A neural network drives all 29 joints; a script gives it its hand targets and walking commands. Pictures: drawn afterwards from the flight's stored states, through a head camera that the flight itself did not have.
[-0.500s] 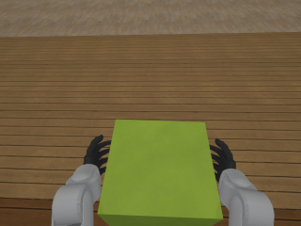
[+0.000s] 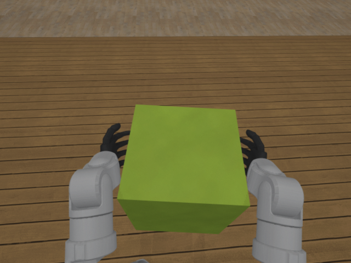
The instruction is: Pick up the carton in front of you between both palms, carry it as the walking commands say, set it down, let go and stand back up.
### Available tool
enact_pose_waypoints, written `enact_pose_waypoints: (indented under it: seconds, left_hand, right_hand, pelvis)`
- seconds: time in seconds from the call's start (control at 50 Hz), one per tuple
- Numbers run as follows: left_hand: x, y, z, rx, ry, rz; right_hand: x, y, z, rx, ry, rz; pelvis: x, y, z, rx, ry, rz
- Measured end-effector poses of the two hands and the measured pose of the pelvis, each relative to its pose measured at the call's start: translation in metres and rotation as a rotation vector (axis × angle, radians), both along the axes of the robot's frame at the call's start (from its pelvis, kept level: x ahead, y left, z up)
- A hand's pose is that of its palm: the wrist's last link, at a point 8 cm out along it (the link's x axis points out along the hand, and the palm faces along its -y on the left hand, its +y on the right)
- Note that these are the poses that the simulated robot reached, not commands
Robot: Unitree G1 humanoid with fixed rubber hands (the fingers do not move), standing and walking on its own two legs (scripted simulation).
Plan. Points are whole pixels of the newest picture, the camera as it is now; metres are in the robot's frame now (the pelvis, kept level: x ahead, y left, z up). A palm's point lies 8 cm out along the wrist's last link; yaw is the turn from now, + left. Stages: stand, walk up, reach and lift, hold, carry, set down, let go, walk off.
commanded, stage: carry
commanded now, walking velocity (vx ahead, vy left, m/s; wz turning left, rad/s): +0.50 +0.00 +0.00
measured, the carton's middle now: (181, 175) +0.31 -0.01 +0.02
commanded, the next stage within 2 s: none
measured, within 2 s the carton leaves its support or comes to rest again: neither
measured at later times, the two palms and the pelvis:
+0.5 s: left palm (131, 62) +0.66 +0.14 +0.08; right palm (224, 65) +0.69 -0.16 +0.07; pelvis +0.35 -0.03 -0.02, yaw +2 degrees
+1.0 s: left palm (144, 26) +1.03 +0.13 +0.03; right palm (212, 32) +1.00 -0.17 +0.03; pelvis +0.70 +0.00 -0.05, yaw +0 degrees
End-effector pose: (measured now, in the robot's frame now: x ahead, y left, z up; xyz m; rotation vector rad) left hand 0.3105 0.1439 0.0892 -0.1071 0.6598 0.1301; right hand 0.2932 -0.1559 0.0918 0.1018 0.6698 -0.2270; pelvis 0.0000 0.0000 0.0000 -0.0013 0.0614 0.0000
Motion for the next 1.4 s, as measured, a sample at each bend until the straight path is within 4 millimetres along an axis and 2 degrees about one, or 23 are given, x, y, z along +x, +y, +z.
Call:
enact_pose_waypoints:
  seconds: [0.1,0.22,0.3,0.4,0.5,0.58,0.68,0.76,0.88,0.98,1.06,1.16,1.26,1.36,1.4]
  left_hand:
    - [0.076,0.005,0.005,-0.009,0.017,0.025]
    - [0.174,0.009,0.025,0.001,-0.065,0.051]
    - [0.238,0.003,0.028,0.011,-0.104,0.057]
    - [0.312,-0.008,0.021,0.040,-0.163,0.086]
    - [0.354,-0.005,-0.004,0.045,-0.047,0.140]
    - [0.397,-0.003,-0.011,0.031,-0.012,0.165]
    - [0.472,-0.004,-0.002,0.025,-0.065,0.143]
    - [0.540,-0.003,-0.001,0.032,-0.096,0.110]
    - [0.646,-0.002,-0.027,0.017,-0.126,0.040]
    - [0.707,-0.013,-0.055,0.003,-0.005,-0.005]
    - [0.752,-0.011,-0.058,-0.013,0.015,0.014]
    - [0.817,-0.004,-0.051,-0.005,-0.040,0.032]
    - [0.889,-0.003,-0.044,-0.002,-0.107,0.050]
    - [0.966,-0.002,-0.049,0.027,-0.152,0.091]
    - [0.989,0.003,-0.056,0.051,-0.128,0.115]
  right_hand:
    - [0.078,0.005,0.001,0.041,0.014,-0.017]
    - [0.185,0.009,0.020,0.036,-0.068,0.022]
    - [0.253,0.003,0.022,0.031,-0.105,0.038]
    - [0.337,-0.008,0.006,0.046,-0.164,0.080]
    - [0.393,-0.004,-0.022,0.085,-0.048,0.108]
    - [0.438,-0.002,-0.030,0.109,-0.011,0.101]
    - [0.507,-0.004,-0.020,0.081,-0.066,0.095]
    - [0.567,-0.004,-0.019,0.055,-0.098,0.080]
    - [0.656,-0.002,-0.034,0.015,-0.128,0.033]
    - [0.701,-0.012,-0.060,0.018,-0.007,-0.023]
    - [0.746,-0.010,-0.065,0.052,0.010,-0.044]
    - [0.821,-0.004,-0.056,0.050,-0.044,-0.018]
    - [0.901,-0.003,-0.047,0.029,-0.110,0.021]
    - [0.991,-0.002,-0.059,0.026,-0.154,0.082]
    - [1.023,0.003,-0.068,0.031,-0.132,0.114]
  pelvis:
    - [0.056,0.007,0.016,-0.010,0.022,0.000]
    - [0.136,0.002,0.020,-0.012,0.033,0.017]
    - [0.200,-0.009,0.011,0.006,0.033,0.022]
    - [0.287,-0.024,-0.022,0.029,0.012,0.044]
    - [0.350,-0.034,-0.018,0.026,0.018,0.038]
    - [0.398,-0.039,-0.010,0.036,0.027,0.040]
    - [0.465,-0.038,-0.009,0.038,0.038,0.025]
    - [0.527,-0.030,-0.018,0.021,0.038,0.017]
    - [0.630,-0.014,-0.057,-0.022,0.006,-0.013]
    - [0.689,-0.003,-0.053,-0.017,0.012,0.002]
    - [0.734,0.001,-0.044,-0.026,0.017,-0.003]
    - [0.797,-0.001,-0.041,-0.032,0.021,0.013]
    - [0.872,-0.009,-0.051,-0.019,0.024,0.026]
    - [0.959,-0.020,-0.082,0.016,0.006,0.060]
    - [0.983,-0.023,-0.088,-0.002,0.009,0.051]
